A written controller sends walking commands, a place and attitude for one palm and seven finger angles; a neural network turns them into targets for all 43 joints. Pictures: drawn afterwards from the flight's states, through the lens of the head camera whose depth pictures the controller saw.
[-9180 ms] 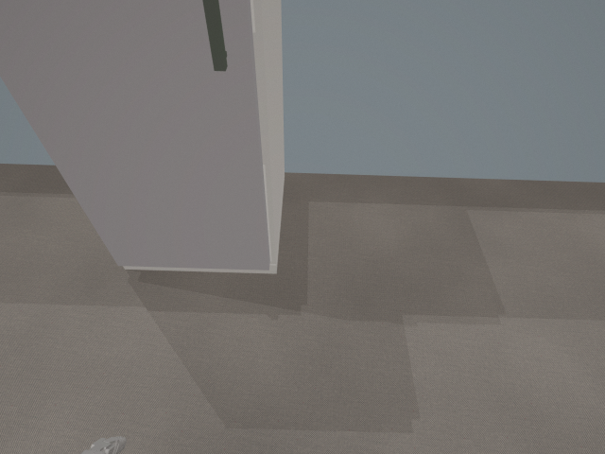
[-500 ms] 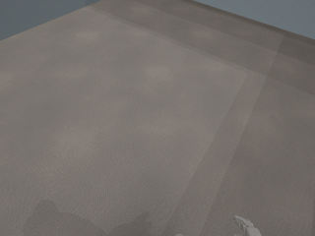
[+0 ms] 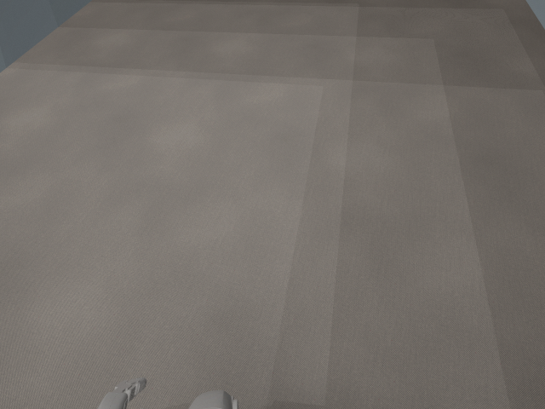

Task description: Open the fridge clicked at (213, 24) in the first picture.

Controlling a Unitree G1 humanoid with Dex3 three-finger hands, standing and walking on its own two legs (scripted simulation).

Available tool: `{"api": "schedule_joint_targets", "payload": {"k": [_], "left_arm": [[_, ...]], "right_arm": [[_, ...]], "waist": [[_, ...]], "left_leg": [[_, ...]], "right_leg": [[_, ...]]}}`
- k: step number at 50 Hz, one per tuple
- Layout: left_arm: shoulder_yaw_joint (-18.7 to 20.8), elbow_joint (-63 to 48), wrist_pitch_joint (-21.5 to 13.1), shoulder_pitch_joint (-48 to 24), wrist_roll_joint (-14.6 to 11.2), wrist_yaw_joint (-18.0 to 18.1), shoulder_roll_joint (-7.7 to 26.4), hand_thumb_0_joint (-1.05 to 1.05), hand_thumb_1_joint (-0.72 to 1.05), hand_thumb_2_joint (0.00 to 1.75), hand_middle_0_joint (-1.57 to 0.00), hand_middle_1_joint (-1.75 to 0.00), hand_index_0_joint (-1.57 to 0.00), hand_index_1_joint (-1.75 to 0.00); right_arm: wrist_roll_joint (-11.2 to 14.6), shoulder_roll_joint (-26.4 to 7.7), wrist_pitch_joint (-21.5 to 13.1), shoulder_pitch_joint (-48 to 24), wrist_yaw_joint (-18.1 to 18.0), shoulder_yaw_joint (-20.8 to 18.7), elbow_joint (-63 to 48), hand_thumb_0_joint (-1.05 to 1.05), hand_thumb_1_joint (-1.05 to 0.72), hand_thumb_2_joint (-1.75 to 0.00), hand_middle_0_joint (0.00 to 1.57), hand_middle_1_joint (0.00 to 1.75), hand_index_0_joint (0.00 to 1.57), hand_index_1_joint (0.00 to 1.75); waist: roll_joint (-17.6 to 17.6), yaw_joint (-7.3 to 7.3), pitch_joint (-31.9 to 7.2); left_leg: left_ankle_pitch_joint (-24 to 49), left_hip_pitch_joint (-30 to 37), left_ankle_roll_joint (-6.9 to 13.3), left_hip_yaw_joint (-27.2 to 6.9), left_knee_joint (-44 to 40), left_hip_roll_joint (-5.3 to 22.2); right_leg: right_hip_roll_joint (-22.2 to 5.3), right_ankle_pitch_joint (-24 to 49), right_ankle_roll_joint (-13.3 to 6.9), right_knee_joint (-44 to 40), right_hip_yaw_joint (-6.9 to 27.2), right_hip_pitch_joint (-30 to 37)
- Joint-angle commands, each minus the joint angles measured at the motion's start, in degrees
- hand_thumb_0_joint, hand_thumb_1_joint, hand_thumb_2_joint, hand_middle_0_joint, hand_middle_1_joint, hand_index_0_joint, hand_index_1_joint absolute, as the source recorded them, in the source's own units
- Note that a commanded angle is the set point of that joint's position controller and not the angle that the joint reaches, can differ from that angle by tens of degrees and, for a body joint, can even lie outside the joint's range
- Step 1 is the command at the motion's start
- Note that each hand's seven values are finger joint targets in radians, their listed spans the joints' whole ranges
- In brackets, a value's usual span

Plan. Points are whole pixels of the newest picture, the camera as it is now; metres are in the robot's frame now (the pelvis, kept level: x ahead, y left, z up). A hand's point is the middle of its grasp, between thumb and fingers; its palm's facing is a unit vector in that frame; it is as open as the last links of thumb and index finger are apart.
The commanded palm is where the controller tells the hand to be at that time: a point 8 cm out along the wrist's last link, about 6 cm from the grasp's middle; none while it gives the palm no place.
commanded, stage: turn to face it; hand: right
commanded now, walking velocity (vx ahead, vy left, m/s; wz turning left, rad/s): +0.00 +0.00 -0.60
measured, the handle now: out of the picture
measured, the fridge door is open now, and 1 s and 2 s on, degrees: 0 0 0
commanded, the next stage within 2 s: none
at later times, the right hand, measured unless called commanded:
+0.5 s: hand out of the picture +0.08 -0.19 -0.13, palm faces +0.27 +0.92 -0.29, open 7.4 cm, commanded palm none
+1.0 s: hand out of the picture -0.15 -0.18 -0.18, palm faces +0.61 +0.75 -0.26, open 7.4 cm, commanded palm none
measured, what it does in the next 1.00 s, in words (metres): steps on the spot, turning right: left foot, then right foot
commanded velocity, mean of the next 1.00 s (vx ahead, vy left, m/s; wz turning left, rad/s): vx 0.00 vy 0.00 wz -0.60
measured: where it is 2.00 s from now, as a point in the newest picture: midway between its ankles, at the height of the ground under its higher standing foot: outside the picture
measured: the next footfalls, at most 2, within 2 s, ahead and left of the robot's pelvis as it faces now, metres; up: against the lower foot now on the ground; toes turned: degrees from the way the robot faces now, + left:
left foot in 0.48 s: +0.06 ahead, +0.15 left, +0.00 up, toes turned -17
right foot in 0.94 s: -0.06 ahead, -0.09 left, +0.00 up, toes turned -39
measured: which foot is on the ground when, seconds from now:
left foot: up 0.00-0.46, down 0.48-0.94, up 0.96-1.00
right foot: down 0.00-0.48, up 0.50-0.92, down 0.94-1.00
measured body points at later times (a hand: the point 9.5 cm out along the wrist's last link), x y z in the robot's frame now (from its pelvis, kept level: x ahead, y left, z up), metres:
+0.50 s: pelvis -0.01 +0.04 +0.00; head +0.03 +0.05 +0.45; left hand +0.08 +0.28 -0.15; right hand +0.07 -0.24 -0.11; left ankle +0.02 +0.16 -0.73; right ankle +0.01 -0.08 -0.73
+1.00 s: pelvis -0.04 +0.01 -0.01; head -0.02 -0.03 +0.44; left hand +0.22 +0.16 -0.12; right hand -0.18 -0.22 -0.16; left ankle +0.02 +0.16 -0.69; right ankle -0.09 -0.07 -0.73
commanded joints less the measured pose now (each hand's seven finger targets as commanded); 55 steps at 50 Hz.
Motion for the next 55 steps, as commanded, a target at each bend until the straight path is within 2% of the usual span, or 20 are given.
{"api": "schedule_joint_targets", "payload": {"k": [1, 9, 14, 21, 22, 23, 24, 25, 26, 28, 30, 36, 41, 44, 45, 46, 47, 48, 52, 55], "left_arm": [[2.41, -2.76, -1.04, 2.65, 0.02, 1.06, 11.12, 0.00, 0.90, 0.90, -0.20, -0.30, -0.20, -0.30], [3.29, -2.51, -0.60, 5.72, 0.28, 0.78, 11.13, 0.00, 0.90, 0.90, -0.20, -0.30, -0.20, -0.30], [3.78, -2.04, -0.27, 8.09, 0.61, 0.87, 11.21, 0.00, 0.90, 0.90, -0.20, -0.30, -0.20, -0.30], [4.36, -2.52, 0.58, 5.91, 0.55, 0.66, 10.66, 0.00, 0.90, 0.90, -0.20, -0.30, -0.20, -0.30], [4.19, -2.91, 0.63, 5.22, 0.24, 0.55, 10.12, 0.00, 0.90, 0.90, -0.20, -0.30, -0.20, -0.30], [3.99, -3.03, 0.61, 6.05, -0.29, 0.22, 7.32, 0.00, 0.90, 0.90, -0.20, -0.30, -0.20, -0.30], [3.44, -4.41, 0.43, 7.33, -0.56, 0.13, 4.00, 0.00, 0.90, 0.90, -0.20, -0.30, -0.20, -0.30], [4.14, -4.65, 0.65, 6.63, 0.61, 0.22, 6.74, 0.00, 0.90, 0.90, -0.20, -0.30, -0.20, -0.30], [4.39, -3.87, 1.66, 6.66, 0.70, 0.12, 6.55, 0.00, 0.90, 0.90, -0.20, -0.30, -0.20, -0.30], [4.32, -1.40, 2.48, 7.48, 0.91, -0.91, 6.53, 0.00, 0.90, 0.90, -0.20, -0.30, -0.20, -0.30], [3.82, -0.57, 2.58, 8.59, 0.76, -1.29, 5.97, 0.00, 0.90, 0.90, -0.20, -0.30, -0.20, -0.30], [3.04, -1.48, 2.57, 1.73, 0.40, -1.28, 5.36, 0.00, 0.90, 0.90, -0.20, -0.30, -0.20, -0.30], [1.55, -2.57, 1.39, -2.58, -0.32, -1.21, 4.25, 0.00, 0.90, 0.90, -0.20, -0.30, -0.20, -0.30], [1.56, -2.31, 0.62, 1.08, -0.29, -0.87, 5.34, 0.00, 0.90, 0.90, -0.20, -0.30, -0.20, -0.30], [2.07, -1.68, 0.16, 3.89, -0.11, -0.90, 7.19, 0.00, 0.90, 0.90, -0.20, -0.30, -0.20, -0.30], [3.39, -1.58, -0.36, 6.74, 0.20, -0.83, 12.76, 0.00, 0.90, 0.90, -0.20, -0.30, -0.20, -0.30], [4.76, -0.97, -0.36, 10.60, -0.02, -0.50, 18.46, 0.00, 0.90, 0.90, -0.20, -0.30, -0.20, -0.30], [4.63, 0.90, -0.31, 13.64, -0.12, 0.27, 17.57, 0.00, 0.90, 0.90, -0.20, -0.30, -0.20, -0.30], [2.64, -2.43, -0.71, 2.44, 0.35, 1.10, 11.79, 0.00, 0.90, 0.90, -0.20, -0.30, -0.20, -0.30], [2.59, -2.81, -0.92, 2.34, 0.07, 0.93, 11.40, 0.00, 0.90, 0.90, -0.20, -0.30, -0.20, -0.30]], "right_arm": [[0.24, -4.38, -2.77, -1.56, 0.51, -0.79, -5.68, 0.00, -0.90, -0.90, 0.20, 0.30, 0.20, 0.30], [0.28, -4.09, -2.75, -5.83, -0.04, -0.74, -8.03, 0.00, -0.90, -0.90, 0.20, 0.30, 0.20, 0.30], [0.62, -3.06, -3.18, -9.21, -0.25, -0.40, -10.09, 0.00, -0.90, -0.90, 0.20, 0.30, 0.20, 0.30], [1.33, -2.79, -3.91, -3.75, -0.79, -0.20, -9.75, 0.00, -0.90, -0.90, 0.20, 0.30, 0.20, 0.30], [1.38, -3.31, -4.22, -0.78, -0.94, -0.43, -9.28, 0.00, -0.90, -0.90, 0.20, 0.30, 0.20, 0.30], [0.93, -6.37, -4.76, 0.85, -1.25, -1.07, -8.83, 0.00, -0.90, -0.90, 0.20, 0.30, 0.20, 0.30], [-0.10, -11.20, -5.09, 0.67, -1.59, -1.88, -9.61, 0.00, -0.90, -0.90, 0.20, 0.30, 0.20, 0.30], [0.22, -11.29, -4.31, -1.71, -1.48, -1.12, -10.55, 0.00, -0.90, -0.90, 0.20, 0.30, 0.20, 0.30], [0.54, -9.21, -4.39, -4.42, -1.68, -1.47, -11.14, 0.00, -0.90, -0.90, 0.20, 0.30, 0.20, 0.30], [0.57, -5.54, -4.67, -8.65, -1.02, -0.13, -11.17, 0.00, -0.90, -0.90, 0.20, 0.30, 0.20, 0.30], [0.46, -4.13, -5.17, -7.21, -0.87, 0.39, -10.72, 0.00, -0.90, -0.90, 0.20, 0.30, 0.20, 0.30], [-0.07, -5.89, -5.24, 0.96, -1.00, -0.28, -7.25, 0.00, -0.90, -0.90, 0.20, 0.30, 0.20, 0.30], [-0.58, -8.57, -4.65, 3.81, -0.75, -1.15, -5.62, 0.00, -0.90, -0.90, 0.20, 0.30, 0.20, 0.30], [-0.22, -9.45, -4.11, 2.74, -0.53, -1.54, -5.44, 0.00, -0.90, -0.90, 0.20, 0.30, 0.20, 0.30], [0.32, -9.02, -3.87, 2.48, -0.33, -1.59, -5.42, 0.00, -0.90, -0.90, 0.20, 0.30, 0.20, 0.30], [0.66, -6.50, -3.64, 3.02, -0.02, -1.16, -6.73, 0.00, -0.90, -0.90, 0.20, 0.30, 0.20, 0.30], [0.66, -2.53, -3.62, 1.53, 0.25, 0.07, -9.17, 0.00, -0.90, -0.90, 0.20, 0.30, 0.20, 0.30], [0.20, -4.14, -2.62, -3.62, -0.67, 0.22, -9.49, 0.00, -0.90, -0.90, 0.20, 0.30, 0.20, 0.30], [0.34, -3.94, -3.06, -3.16, 0.46, -0.45, -6.82, 0.00, -0.90, -0.90, 0.20, 0.30, 0.20, 0.30], [0.26, -4.30, -2.81, -1.57, 0.40, -0.55, -6.35, 0.00, -0.90, -0.90, 0.20, 0.30, 0.20, 0.30]], "waist": [[-10.21, 1.79, -6.88], [-9.76, 3.29, -5.74], [-10.25, 4.50, -7.16], [-11.04, 1.82, -9.12], [-10.00, 0.26, -10.31], [-2.94, -0.33, -10.86], [13.36, -0.48, -9.99], [8.07, 0.44, -7.47], [9.20, 1.74, -6.48], [6.46, 4.03, -0.10], [7.91, 3.84, -0.84], [7.98, 0.31, -2.57], [11.04, -1.68, -5.24], [10.15, 0.41, -7.92], [6.26, 2.29, -9.66], [-6.71, 3.83, -12.63], [-21.59, 5.83, -13.76], [-18.41, 8.09, -14.24], [-10.88, 2.71, -6.50], [-10.89, 2.17, -7.08]], "left_leg": [[7.33, -6.13, -0.41, -4.24, 3.76, -0.18], [7.40, -6.30, -1.06, -5.78, -3.22, -2.11], [3.74, -4.36, -0.31, -6.51, -10.00, -4.22], [8.36, 12.75, 1.64, -5.49, -30.63, -8.28], [13.68, 19.26, 1.97, -5.46, -39.20, -7.38], [13.67, 28.33, 3.99, -11.65, -46.98, -0.13], [12.25, 31.57, 10.57, -28.87, -51.03, 16.78], [13.99, 20.22, 14.43, -26.69, -50.27, 21.15], [10.59, 15.09, 13.89, -25.59, -51.34, 18.19], [11.63, 9.09, 11.18, -14.70, -50.44, 10.89], [19.02, 11.72, 10.19, -8.55, -48.29, 8.16], [30.73, 20.42, 11.87, -5.49, -45.05, 11.13], [44.99, 22.87, 12.36, -1.64, -39.09, 12.52], [44.18, 21.37, 9.21, 2.33, -32.70, 11.92], [40.02, 16.89, 6.70, 4.26, -26.35, 11.18], [23.33, 4.08, 3.10, 6.30, -14.59, 6.47], [-11.50, -9.23, -0.28, 4.60, -3.60, 0.38], [-10.73, -8.59, 0.39, -2.06, 1.83, 0.56], [3.33, -6.77, -0.02, -3.72, 3.82, 0.05], [6.94, -5.56, -0.66, -3.98, 2.22, -0.97]], "right_leg": [[-13.05, 28.55, -4.26, -15.48, 14.86, 9.41], [-12.52, 18.19, -6.08, -17.37, 22.92, 9.21], [-12.11, 20.44, -7.38, -15.48, 28.82, 10.15], [-7.83, 23.06, -4.88, -11.46, 31.72, 1.37], [-6.06, 18.62, -2.97, -9.51, 30.18, -2.16], [-2.42, 7.84, 0.59, -3.36, 25.71, -10.45], [6.06, -11.08, 5.62, 11.01, 12.04, -21.62], [4.46, -14.93, 5.60, 22.32, 10.63, -19.01], [3.08, -13.17, 5.45, 28.04, 10.90, -17.48], [0.61, -5.11, 6.20, 35.58, 8.31, -16.86], [-0.05, -1.39, 7.30, 37.41, 6.32, -17.17], [-1.91, -5.13, 8.69, 28.50, 3.52, -17.47], [-1.05, -9.08, 7.45, 10.88, -1.65, -9.17], [0.24, -1.11, 6.10, -2.49, -3.65, -0.30], [-0.70, 7.10, 5.19, -10.37, -2.60, 7.62], [-10.86, 20.18, 1.28, -12.89, 9.95, 19.58], [-24.71, 46.32, -6.78, -11.84, 26.21, 24.37], [-24.40, 43.84, -8.53, -11.66, 25.11, 20.42], [-14.46, 33.08, -5.43, -13.34, 16.14, 10.14], [-12.41, 31.12, -4.84, -14.59, 15.47, 10.20]]}}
